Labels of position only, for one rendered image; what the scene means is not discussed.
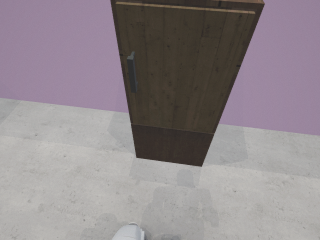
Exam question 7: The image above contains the cupboard door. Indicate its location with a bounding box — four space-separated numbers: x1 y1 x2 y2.
115 1 255 133

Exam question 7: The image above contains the robot left shin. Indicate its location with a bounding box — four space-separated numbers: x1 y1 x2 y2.
128 222 139 227

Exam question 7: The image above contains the handle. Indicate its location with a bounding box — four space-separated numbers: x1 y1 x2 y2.
126 51 138 93

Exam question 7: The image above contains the robot left thigh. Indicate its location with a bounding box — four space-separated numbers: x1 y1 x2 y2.
112 225 145 240

